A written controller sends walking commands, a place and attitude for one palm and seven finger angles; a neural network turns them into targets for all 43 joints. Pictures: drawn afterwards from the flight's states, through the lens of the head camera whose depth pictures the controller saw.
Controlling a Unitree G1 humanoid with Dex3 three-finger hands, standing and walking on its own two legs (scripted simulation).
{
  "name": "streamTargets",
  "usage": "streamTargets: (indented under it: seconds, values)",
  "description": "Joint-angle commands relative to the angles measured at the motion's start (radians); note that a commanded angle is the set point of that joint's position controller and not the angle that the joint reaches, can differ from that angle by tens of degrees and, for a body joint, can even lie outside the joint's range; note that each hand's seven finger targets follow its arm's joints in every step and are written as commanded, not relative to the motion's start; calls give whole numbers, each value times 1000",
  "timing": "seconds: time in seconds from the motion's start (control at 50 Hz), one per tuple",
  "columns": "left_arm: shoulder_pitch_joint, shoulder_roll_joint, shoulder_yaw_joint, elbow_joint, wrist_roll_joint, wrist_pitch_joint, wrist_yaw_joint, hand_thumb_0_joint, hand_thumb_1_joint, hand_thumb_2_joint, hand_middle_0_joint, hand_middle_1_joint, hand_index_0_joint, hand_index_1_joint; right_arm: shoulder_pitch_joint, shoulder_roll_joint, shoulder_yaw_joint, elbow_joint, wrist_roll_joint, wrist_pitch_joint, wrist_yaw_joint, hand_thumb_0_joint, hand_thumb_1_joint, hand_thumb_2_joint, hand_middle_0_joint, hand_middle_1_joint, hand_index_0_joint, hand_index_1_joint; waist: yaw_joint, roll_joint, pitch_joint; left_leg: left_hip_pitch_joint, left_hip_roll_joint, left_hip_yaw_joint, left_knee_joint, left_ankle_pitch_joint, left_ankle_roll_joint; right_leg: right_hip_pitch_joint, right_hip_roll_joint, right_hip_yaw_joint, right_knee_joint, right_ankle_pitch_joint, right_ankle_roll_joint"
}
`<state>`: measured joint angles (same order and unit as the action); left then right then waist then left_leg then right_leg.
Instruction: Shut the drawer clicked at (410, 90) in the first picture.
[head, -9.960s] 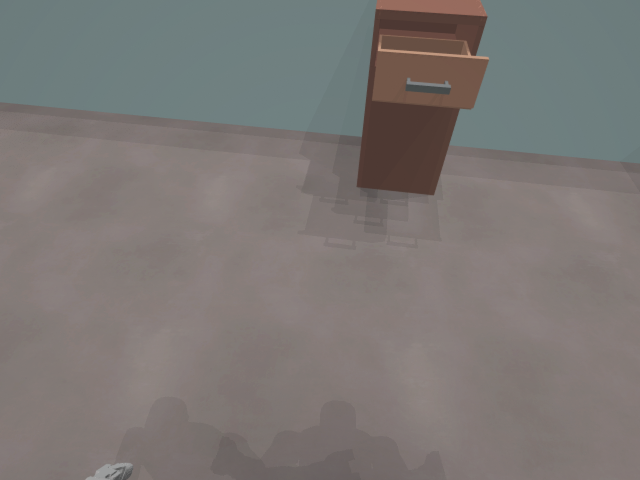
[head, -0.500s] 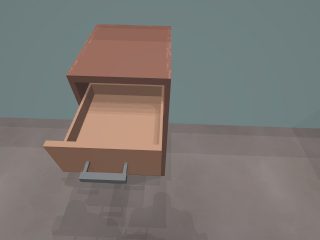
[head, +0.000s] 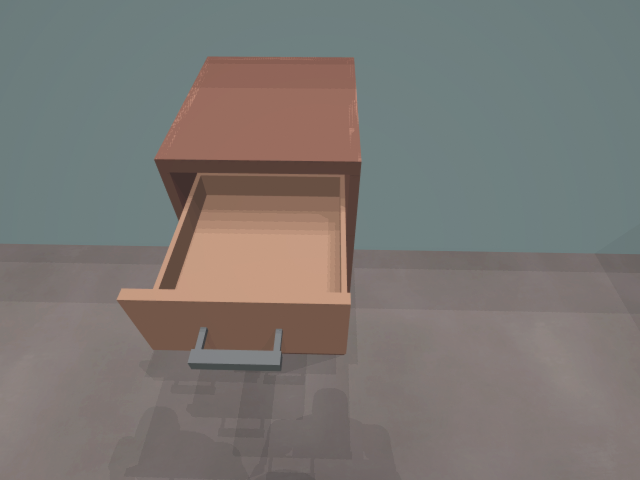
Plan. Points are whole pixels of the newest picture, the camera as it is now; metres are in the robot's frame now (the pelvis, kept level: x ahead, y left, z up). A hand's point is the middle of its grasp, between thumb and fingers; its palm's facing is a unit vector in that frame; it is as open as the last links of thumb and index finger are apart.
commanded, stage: come to a stop and stand still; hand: left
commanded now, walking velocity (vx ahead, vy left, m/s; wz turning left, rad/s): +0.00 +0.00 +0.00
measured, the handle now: (238, 347) +0.32 +0.15 -0.08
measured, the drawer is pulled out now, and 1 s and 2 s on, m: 0.29 0.29 0.29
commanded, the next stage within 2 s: look again from close up in 1.38 s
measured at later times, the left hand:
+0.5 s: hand out of the picture +0.05 +0.15 -0.17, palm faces +0.00 -0.98 -0.20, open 7.3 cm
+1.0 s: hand out of the picture +0.04 +0.13 -0.17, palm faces +0.00 -0.98 -0.20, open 7.4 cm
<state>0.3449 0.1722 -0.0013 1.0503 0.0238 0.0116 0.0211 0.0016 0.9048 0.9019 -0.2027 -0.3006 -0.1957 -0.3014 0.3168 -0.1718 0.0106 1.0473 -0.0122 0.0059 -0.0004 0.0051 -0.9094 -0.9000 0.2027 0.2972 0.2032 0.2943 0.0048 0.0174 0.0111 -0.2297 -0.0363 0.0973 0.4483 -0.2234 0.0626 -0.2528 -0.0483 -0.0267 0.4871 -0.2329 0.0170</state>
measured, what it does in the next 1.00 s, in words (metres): shifts its weight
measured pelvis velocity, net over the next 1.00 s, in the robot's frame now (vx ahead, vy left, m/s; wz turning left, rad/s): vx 0.04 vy -0.04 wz -0.01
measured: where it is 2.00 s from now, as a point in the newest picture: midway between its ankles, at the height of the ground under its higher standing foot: outside the picture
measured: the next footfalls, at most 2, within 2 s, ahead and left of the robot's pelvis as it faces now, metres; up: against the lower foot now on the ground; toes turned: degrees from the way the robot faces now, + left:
none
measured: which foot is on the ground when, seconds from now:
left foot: down 0.00-1.00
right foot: down 0.00-1.00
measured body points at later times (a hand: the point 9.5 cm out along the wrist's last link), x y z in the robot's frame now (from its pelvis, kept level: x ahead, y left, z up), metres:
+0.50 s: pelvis +0.05 -0.02 +0.00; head +0.05 -0.02 +0.45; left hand +0.05 +0.20 -0.16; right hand +0.05 -0.24 -0.16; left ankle +0.01 +0.08 -0.74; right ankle +0.02 -0.13 -0.74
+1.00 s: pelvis +0.04 -0.04 +0.00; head +0.05 -0.05 +0.45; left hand +0.04 +0.18 -0.15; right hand +0.04 -0.26 -0.16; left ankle +0.01 +0.08 -0.74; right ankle +0.02 -0.13 -0.74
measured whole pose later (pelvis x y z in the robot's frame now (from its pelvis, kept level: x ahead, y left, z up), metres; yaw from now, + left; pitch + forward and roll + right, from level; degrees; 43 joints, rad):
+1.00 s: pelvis +0.04 -0.04 +0.00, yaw -1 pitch -1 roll +1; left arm 0.30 0.15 -0.02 1.09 0.01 -0.01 0.04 0.00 0.91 0.90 -0.20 -0.30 -0.20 -0.30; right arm 0.28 -0.14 0.02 1.15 0.00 -0.02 -0.02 0.01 -0.91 -0.90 0.20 0.30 0.20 0.29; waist 0.00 0.00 0.03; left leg -0.11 0.02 0.08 0.38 -0.25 -0.01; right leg -0.13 0.02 -0.04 0.42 -0.27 -0.04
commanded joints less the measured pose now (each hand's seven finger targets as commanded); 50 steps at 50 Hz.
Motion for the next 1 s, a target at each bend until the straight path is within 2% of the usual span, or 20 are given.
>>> streamTargets:
  seconds: [0.0, 0.02, 0.16, 0.22, 0.32, 0.36, 0.54, 0.68, 0.72, 0.9, 0.98]
  values:
    - [34, 79, 7, -33, -4, -31, 12, 0, 900, 900, -200, -300, -200, -300, 22, -106, -24, -34, 0, -31, -11, 0, -900, -900, 200, 300, 200, 300, 1, -38, 38, -30, 146, -182, -165, -128, -2, 1, -45, 71, -87, -14, -48]
    - [28, 81, 6, -28, -6, -31, 13, 0, 900, 900, -200, -300, -200, -300, 24, -100, -23, -26, 1, -32, -12, 0, -900, -900, 200, 300, 200, 300, -1, -36, 50, -21, 145, -175, -161, -94, -2, -4, -44, 74, -90, 3, -50]
    - [38, 72, 5, 4, -11, -38, 22, 0, 900, 900, -200, -300, -200, -300, 41, -81, -14, 21, 4, -44, -22, 0, -900, -900, 200, 300, 200, 300, -4, -22, -4, 80, 143, -128, -83, 197, -10, 37, -56, 73, -72, 166, -48]
    - [26, 72, 5, 12, -11, -36, 23, 0, 900, 900, -200, -300, -200, -300, 36, -73, -12, 34, 5, -42, -25, 0, -900, -900, 200, 300, 200, 300, -4, -25, 34, 72, 144, -123, -85, 203, -12, 33, -55, 73, -80, 174, -49]
    - [21, 72, 4, 21, -12, -34, 25, 0, 900, 900, -200, -300, -200, -300, 31, -68, -12, 48, 4, -41, -29, 0, -900, -900, 200, 300, 200, 300, -4, -8, 44, 85, 146, -118, -85, 225, -17, 44, -57, 75, -85, 203, -51]
    - [20, 73, 5, 20, -12, -36, 26, 0, 900, 900, -200, -300, -200, -300, 32, -72, -12, 50, 3, -42, -31, 0, -900, -900, 200, 300, 200, 300, -4, -4, 24, 106, 148, -114, -74, 268, -19, 57, -60, 75, -81, 243, -52]
    - [6, 82, 6, 13, -14, -37, 26, 0, 900, 900, -200, -300, -200, -300, 22, -78, -11, 60, 4, -41, -32, 0, -900, -900, 200, 300, 200, 300, -3, -18, 24, 128, 153, -109, -86, 285, -23, 77, -63, 77, -95, 277, -55]
    - [2, 90, 6, 9, -15, -40, 26, 0, 900, 900, -200, -300, -200, -300, 20, -76, -10, 69, 4, -39, -31, 0, -900, -900, 200, 300, 200, 300, -5, -32, 23, 131, 151, -105, -94, 247, -30, 88, -66, 84, -112, 290, -59]
    - [4, 90, 5, 8, -16, -40, 25, 0, 900, 900, -200, -300, -200, -300, 18, -69, -10, 73, 4, -40, -31, 0, -900, -900, 200, 300, 200, 300, -4, -12, 24, 132, 151, -104, -102, 250, -29, 92, -62, 85, -117, 284, -61]
    - [15, 85, 2, 12, -14, -42, 25, 0, 900, 900, -200, -300, -200, -300, 23, -61, -8, 80, 5, -35, -29, 0, -900, -900, 200, 300, 200, 300, -5, -37, 64, 112, 147, -101, -111, 162, -35, 71, -63, 97, -146, 240, -64]
    - [25, 83, 2, 13, -15, -42, 24, 0, 900, 900, -200, -300, -200, -300, 28, -61, -7, 84, 6, -37, -30, 0, -900, -900, 200, 300, 200, 300, -5, -18, 49, 120, 148, -98, -110, 159, -36, 72, -63, 101, -151, 231, -66]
